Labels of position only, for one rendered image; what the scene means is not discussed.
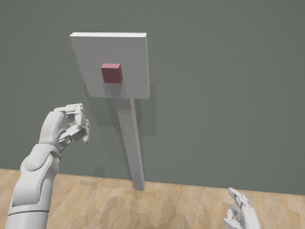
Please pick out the right robot hand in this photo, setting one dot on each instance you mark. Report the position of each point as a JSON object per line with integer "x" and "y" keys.
{"x": 246, "y": 216}

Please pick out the robot left forearm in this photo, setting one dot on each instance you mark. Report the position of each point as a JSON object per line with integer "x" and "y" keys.
{"x": 31, "y": 198}

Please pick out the button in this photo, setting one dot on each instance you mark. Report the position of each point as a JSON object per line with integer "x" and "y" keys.
{"x": 112, "y": 73}

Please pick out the left robot hand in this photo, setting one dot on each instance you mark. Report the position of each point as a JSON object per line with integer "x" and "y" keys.
{"x": 57, "y": 131}

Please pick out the panel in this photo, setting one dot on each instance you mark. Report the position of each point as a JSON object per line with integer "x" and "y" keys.
{"x": 130, "y": 50}

